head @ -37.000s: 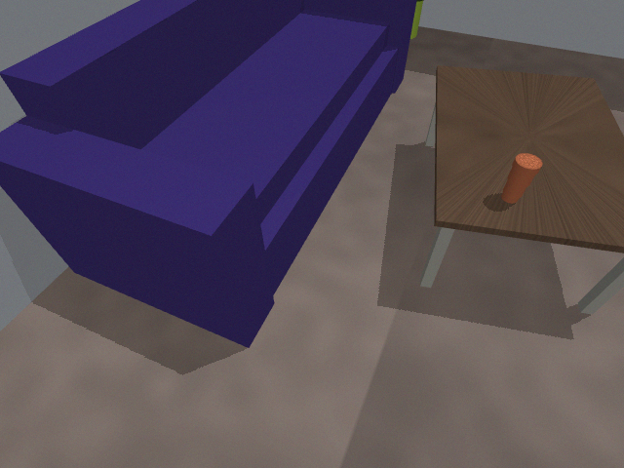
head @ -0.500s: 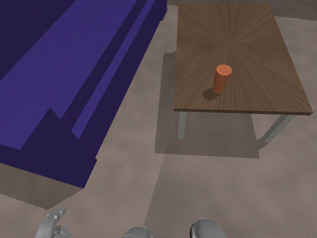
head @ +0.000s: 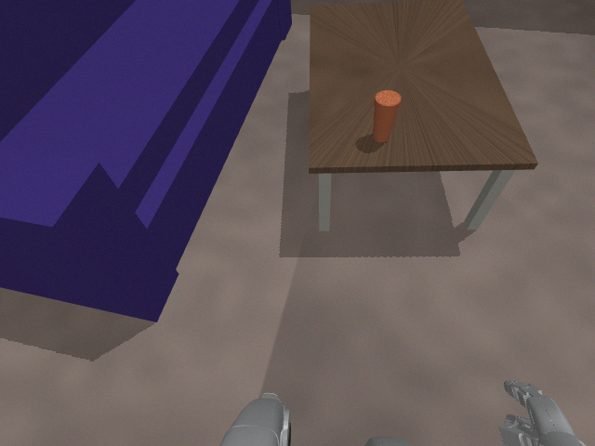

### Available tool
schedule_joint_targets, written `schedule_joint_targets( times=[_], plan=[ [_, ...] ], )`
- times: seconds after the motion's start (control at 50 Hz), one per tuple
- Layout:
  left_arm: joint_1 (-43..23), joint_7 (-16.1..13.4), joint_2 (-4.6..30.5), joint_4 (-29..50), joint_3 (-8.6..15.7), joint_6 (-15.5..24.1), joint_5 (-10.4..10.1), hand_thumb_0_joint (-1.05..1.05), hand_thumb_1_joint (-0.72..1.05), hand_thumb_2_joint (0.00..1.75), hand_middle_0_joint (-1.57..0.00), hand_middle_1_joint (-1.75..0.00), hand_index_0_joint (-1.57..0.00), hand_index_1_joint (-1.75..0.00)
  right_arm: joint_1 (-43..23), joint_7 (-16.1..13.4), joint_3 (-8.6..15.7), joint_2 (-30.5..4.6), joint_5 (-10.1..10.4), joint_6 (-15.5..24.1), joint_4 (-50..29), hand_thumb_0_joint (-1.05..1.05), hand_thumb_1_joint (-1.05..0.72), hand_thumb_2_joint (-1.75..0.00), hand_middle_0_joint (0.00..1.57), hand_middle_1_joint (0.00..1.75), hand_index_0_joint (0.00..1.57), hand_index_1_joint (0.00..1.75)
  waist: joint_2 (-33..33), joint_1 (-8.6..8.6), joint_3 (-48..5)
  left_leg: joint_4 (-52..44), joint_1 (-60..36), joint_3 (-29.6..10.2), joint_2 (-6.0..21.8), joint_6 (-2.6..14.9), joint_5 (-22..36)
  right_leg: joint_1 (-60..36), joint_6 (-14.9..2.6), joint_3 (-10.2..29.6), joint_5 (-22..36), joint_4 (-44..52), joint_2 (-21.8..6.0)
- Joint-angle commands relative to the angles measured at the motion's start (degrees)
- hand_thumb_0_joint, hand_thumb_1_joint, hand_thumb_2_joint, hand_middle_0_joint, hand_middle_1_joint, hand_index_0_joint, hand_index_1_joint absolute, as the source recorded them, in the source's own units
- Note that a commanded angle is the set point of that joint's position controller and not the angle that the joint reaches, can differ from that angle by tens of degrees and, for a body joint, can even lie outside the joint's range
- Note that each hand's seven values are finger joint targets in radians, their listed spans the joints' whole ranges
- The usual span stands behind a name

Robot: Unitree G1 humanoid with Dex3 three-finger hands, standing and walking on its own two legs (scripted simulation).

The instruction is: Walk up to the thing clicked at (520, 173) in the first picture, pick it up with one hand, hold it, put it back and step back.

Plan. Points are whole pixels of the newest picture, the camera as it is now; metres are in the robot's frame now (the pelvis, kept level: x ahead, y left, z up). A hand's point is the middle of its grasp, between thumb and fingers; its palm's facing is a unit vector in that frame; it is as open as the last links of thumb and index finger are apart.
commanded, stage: step back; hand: right
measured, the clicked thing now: (384, 118) +1.00 -0.21 -0.28
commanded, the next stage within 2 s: stand in 1.40 s
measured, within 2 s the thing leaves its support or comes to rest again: neither
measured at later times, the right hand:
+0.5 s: hand out of the picture -0.04 -0.25 -0.13, palm faces -0.11 +0.91 -0.41, open 7.4 cm
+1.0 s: hand out of the picture -0.05 -0.25 -0.14, palm faces -0.04 +0.94 -0.34, open 7.4 cm
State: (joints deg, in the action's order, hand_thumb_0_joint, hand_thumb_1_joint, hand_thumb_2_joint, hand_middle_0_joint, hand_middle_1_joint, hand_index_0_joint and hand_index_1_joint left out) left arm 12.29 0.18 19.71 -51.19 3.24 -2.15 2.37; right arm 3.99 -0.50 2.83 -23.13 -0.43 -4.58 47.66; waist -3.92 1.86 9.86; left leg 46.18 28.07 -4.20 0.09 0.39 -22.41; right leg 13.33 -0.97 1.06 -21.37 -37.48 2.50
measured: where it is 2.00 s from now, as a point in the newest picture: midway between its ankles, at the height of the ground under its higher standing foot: outside the picture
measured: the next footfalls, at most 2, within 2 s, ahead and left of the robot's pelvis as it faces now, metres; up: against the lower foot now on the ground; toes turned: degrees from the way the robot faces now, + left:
left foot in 0.26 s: -0.07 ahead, +0.12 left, +0.00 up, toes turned +2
right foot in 0.54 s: -0.11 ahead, -0.13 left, +0.00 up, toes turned +0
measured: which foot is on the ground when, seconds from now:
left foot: up 0.00-0.24, down 0.26-1.00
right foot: down 0.00-0.28, up 0.30-0.52, down 0.54-1.00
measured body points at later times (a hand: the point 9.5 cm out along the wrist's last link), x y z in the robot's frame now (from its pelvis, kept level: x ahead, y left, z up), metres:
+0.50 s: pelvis -0.14 +0.00 +0.01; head -0.11 +0.03 +0.46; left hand -0.07 +0.32 -0.12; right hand -0.04 -0.30 -0.10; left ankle -0.12 +0.13 -0.72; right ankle -0.16 -0.14 -0.69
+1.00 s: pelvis -0.13 +0.00 +0.01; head -0.12 +0.00 +0.46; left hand -0.07 +0.32 -0.11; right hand -0.05 -0.30 -0.12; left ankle -0.11 +0.12 -0.72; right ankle -0.15 -0.13 -0.72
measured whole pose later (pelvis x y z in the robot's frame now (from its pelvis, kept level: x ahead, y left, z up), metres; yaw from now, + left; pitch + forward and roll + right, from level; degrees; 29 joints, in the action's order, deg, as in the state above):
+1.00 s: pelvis -0.13 +0.00 +0.01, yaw +1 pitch -2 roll -1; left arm 11.9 0.7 22.3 -57.4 3.0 2.1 1.7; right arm 11.2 1.4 2.1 -19.8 -1.2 0.1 56.3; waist -0.8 0.3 3.2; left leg 35.4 16.2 0.1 2.3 -0.3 -17.2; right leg 10.7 -0.2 -1.0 -18.5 -31.9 0.3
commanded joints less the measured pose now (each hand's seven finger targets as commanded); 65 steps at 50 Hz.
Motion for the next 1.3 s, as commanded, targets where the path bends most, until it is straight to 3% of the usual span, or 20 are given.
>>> schedule_joint_targets(
  times=[0.0, 0.04, 0.16, 0.22, 0.24, 0.3, 0.36, 0.44, 0.5, 0.56, 0.58, 0.72, 0.78, 0.82, 0.9, 0.96, 1.0, 1.1, 1.18, 1.28],
  plan=[
    [-7.78, -1.89, 18.4, 8.55, 4.95, 2.24, -0.06, 0.0, 0.9, 0.9, -0.2, -0.3, -0.2, -0.3, 3.24, -0.88, 3.83, -12.63, 0.51, 1.33, -2.66, 0.0, -0.9, -0.9, 0.2, 0.3, 0.2, 0.3, 10.32, -2.19, -5.14, 23.59, -4.69, -8.03, -5.05, -0.37, -6.54, 13.28, -12.79, 18.91, 18.29, 17.33, -20.14],
    [-8.99, -2.08, 15.23, 8.65, 4.82, 1.87, 0.31, 0.0, 0.9, 0.9, -0.2, -0.3, -0.2, -0.3, 5.42, -1.19, 2.82, -9.79, 0.73, 1.9, -1.8, 0.0, -0.9, -0.9, 0.2, 0.3, 0.2, 0.3, 10.94, -2.92, -7.79, 24.23, -1.23, -4.95, -7.76, -0.95, -4.47, 5.7, -9.81, 8.77, 28.69, 11.85, -14.64],
    [-1.97, -2.57, 15.08, 8.58, 4.76, 0.41, 0.83, 0.0, 0.9, 0.9, -0.2, -0.3, -0.2, -0.3, 5.45, -1.46, 1.94, -7.96, -0.65, 3.65, -3.13, 0.0, -0.9, -0.9, 0.2, 0.3, 0.2, 0.3, 17.35, 1.47, -12.22, -3.74, -1.72, 2.01, -1.89, -1.61, -6.81, -10.6, -9.25, 9.35, 29.45, 6.25, -15.47],
    [-4.27, -1.72, 15.59, 9.23, 4.36, -0.64, -0.49, 0.0, 0.9, 0.9, -0.2, -0.3, -0.2, -0.3, 12.41, -1.37, 2.98, -8.37, -1.25, 4.56, 0.51, 0.0, -0.9, -0.9, 0.2, 0.3, 0.2, 0.3, 14.96, -1.33, -15.9, -25.92, -14.14, 5.94, -2.6, -0.22, 8.56, -7.36, -7.0, 7.96, 22.84, -1.08, -13.91],
    [-2.53, -1.47, 13.24, 9.42, 3.26, -1.0, -0.54, 0.0, 0.9, 0.9, -0.2, -0.3, -0.2, -0.3, 12.18, -1.48, 3.74, -10.2, -1.83, 4.58, 1.21, 0.0, -0.9, -0.9, 0.2, 0.3, 0.2, 0.3, 9.94, -0.52, -15.28, -26.07, -19.74, -1.12, 0.59, 0.76, 9.76, 1.79, -4.71, 7.5, 13.75, -4.5, -11.61],
    [-7.66, -1.89, 15.28, 8.62, 3.96, -0.86, -0.65, 0.0, 0.9, 0.9, -0.2, -0.3, -0.2, -0.3, 3.54, -0.98, 5.28, -20.39, -2.09, 4.86, -1.85, 0.0, -0.9, -0.9, 0.2, 0.3, 0.2, 0.3, -7.27, -2.6, -8.34, -32.92, -1.05, -30.95, 25.08, 16.86, 0.28, 8.64, 0.21, 6.91, -13.77, -27.19, -3.28],
    [-2.3, -0.33, 14.3, 4.67, 4.12, -0.45, -1.54, 0.0, 0.9, 0.9, -0.2, -0.3, -0.2, -0.3, -1.15, -1.27, 2.86, -12.71, -2.54, 5.77, -2.01, 0.0, -0.9, -0.9, 0.2, 0.3, 0.2, 0.3, -2.53, 1.71, -7.44, -26.89, -4.22, -9.92, 12.91, 10.18, 6.57, 7.3, -0.34, 7.43, -5.04, -26.31, -0.51],
    [-3.83, 1.15, 12.36, 4.34, 3.29, 1.21, -0.88, 0.0, 0.9, 0.9, -0.2, -0.3, -0.2, -0.3, 3.66, -0.35, 3.6, -12.42, -2.49, 5.98, 0.19, 0.0, -0.9, -0.9, 0.2, 0.3, 0.2, 0.3, -6.61, -2.2, -7.98, -27.18, -14.07, -9.81, 10.04, 8.72, -9.72, 6.77, 0.97, 1.27, -8.05, -3.25, -2.39],
    [0.04, 0.2, 11.0, 1.28, 3.09, 3.28, -0.44, 0.0, 0.9, 0.9, -0.2, -0.3, -0.2, -0.3, 5.19, 0.22, 3.65, -12.85, -2.36, 4.88, 0.5, 0.0, -0.9, -0.9, 0.2, 0.3, 0.2, 0.3, -6.21, -0.74, -10.77, -19.21, -16.78, -5.8, 9.43, 8.48, 0.18, -2.51, -0.55, -1.6, -1.73, 20.36, -0.8],
    [1.92, -1.06, 18.02, 0.11, 4.87, 5.09, 1.1, 0.0, 0.9, 0.9, -0.2, -0.3, -0.2, -0.3, 2.52, 0.46, 1.37, -5.4, -1.1, 5.26, -1.93, 0.0, -0.9, -0.9, 0.2, 0.3, 0.2, 0.3, 10.42, 1.35, -9.33, -2.53, 7.99, 2.9, -1.6, 0.05, -6.08, -17.23, -7.82, 25.8, 0.31, 22.25, -16.88],
    [-2.07, -1.05, 21.45, 1.33, 5.19, 5.0, 1.03, 0.0, 0.9, 0.9, -0.2, -0.3, -0.2, -0.3, 1.62, -0.2, 2.37, -8.4, -1.47, 5.51, -0.97, 0.0, -0.9, -0.9, 0.2, 0.3, 0.2, 0.3, 10.61, 1.5, -6.43, 1.0, 1.14, -0.8, 1.91, -0.5, -9.73, -3.26, -12.9, 29.81, -2.46, 21.24, -23.71],
    [-3.92, 0.2, 14.94, 0.86, 1.92, 4.53, -0.45, 0.0, 0.9, 0.9, -0.2, -0.3, -0.2, -0.3, 5.36, 0.89, 3.14, -7.8, -1.13, 7.04, 2.77, 0.0, -0.9, -0.9, 0.2, 0.3, 0.2, 0.3, 10.09, -2.52, -5.56, -18.65, -22.11, 3.98, -0.16, 1.24, 6.41, 9.6, -5.06, 8.81, 3.95, 13.56, -11.04],
    [-3.51, 0.24, 12.01, 0.05, 1.31, 3.73, -1.4, 0.0, 0.9, 0.9, -0.2, -0.3, -0.2, -0.3, 8.19, 0.63, 4.29, -13.75, -1.77, 7.51, 3.99, 0.0, -0.9, -0.9, 0.2, 0.3, 0.2, 0.3, -0.78, -2.9, -7.63, -30.86, -19.28, -20.38, 15.76, 9.59, -17.13, 12.05, -1.53, 0.29, -8.72, -2.25, -2.74],
    [-1.0, 0.1, 14.33, -0.85, 2.01, 3.94, -1.07, 0.0, 0.9, 0.9, -0.2, -0.3, -0.2, -0.3, 5.5, 0.84, 4.81, -15.34, -2.12, 7.34, 3.38, 0.0, -0.9, -0.9, 0.2, 0.3, 0.2, 0.3, -1.84, -1.83, -4.79, -34.18, -14.25, -22.14, 19.02, 12.52, -17.06, 9.51, -1.12, 1.8, -11.32, -7.45, -4.78],
    [3.2, -0.1, 11.88, -3.67, 1.88, 5.49, -1.14, 0.0, 0.9, 0.9, -0.2, -0.3, -0.2, -0.3, 1.4, 1.02, 3.42, -11.17, -1.26, 7.1, 3.15, 0.0, -0.9, -0.9, 0.2, 0.3, 0.2, 0.3, -3.83, 1.37, -9.19, -23.52, -11.3, -6.61, 10.88, 6.12, 6.18, -4.15, -1.66, -0.27, 2.41, 12.36, -4.26],
    [2.99, -1.0, 17.63, -3.93, 3.42, 5.94, -0.34, 0.0, 0.9, 0.9, -0.2, -0.3, -0.2, -0.3, -0.95, 0.93, 1.82, -6.01, -0.32, 6.51, 1.93, 0.0, -0.9, -0.9, 0.2, 0.3, 0.2, 0.3, 6.99, 1.78, -9.11, -7.67, 0.54, 3.51, -0.03, -0.54, 3.46, -11.41, -6.9, 19.2, 3.65, 20.02, -15.55],
    [-6.19, -0.78, 19.53, -1.26, 3.18, 5.67, -0.25, 0.0, 0.9, 0.9, -0.2, -0.3, -0.2, -0.3, 3.67, 0.66, 2.54, -7.83, -0.95, 6.52, 4.34, 0.0, -0.9, -0.9, 0.2, 0.3, 0.2, 0.3, 8.96, -1.84, -5.45, -6.74, -7.61, 2.64, 2.2, -0.49, -3.33, 0.7, -11.48, 20.27, -0.77, 18.34, -21.02],
    [-6.47, -0.69, 12.96, -1.55, 1.45, 4.88, -1.9, 0.0, 0.9, 0.9, -0.2, -0.3, -0.2, -0.3, 5.79, 0.32, 2.49, -9.7, -0.42, 8.2, 6.95, 0.0, -0.9, -0.9, 0.2, 0.3, 0.2, 0.3, 5.15, -1.1, -13.18, -20.53, -19.79, -7.67, 9.69, 5.82, 31.46, -1.73, -0.41, 0.22, 19.04, 4.23, -6.45],
    [-4.91, -1.23, 13.89, -3.83, 1.85, 5.01, -1.7, 0.0, 0.9, 0.9, -0.2, -0.3, -0.2, -0.3, 3.87, -0.04, 2.18, -9.74, 0.06, 7.67, 7.17, 0.0, -0.9, -0.9, 0.2, 0.3, 0.2, 0.3, 3.54, 0.13, -15.13, -14.67, -18.65, -3.01, 8.37, 5.5, 42.14, -8.4, -1.35, 0.76, 23.37, 6.8, -7.33],
    [-4.65, -1.69, 16.67, -4.32, 2.38, 4.5, -1.81, 0.0, 0.9, 0.9, -0.2, -0.3, -0.2, -0.3, 1.19, -0.34, 2.01, -7.98, -0.29, 6.69, 7.02, 0.0, -0.9, -0.9, 0.2, 0.3, 0.2, 0.3, 5.09, 0.47, -13.33, -8.78, -9.08, 3.17, 2.56, 2.16, 23.36, -12.68, -6.52, 6.99, 27.42, 7.88, -14.19]
  ],
)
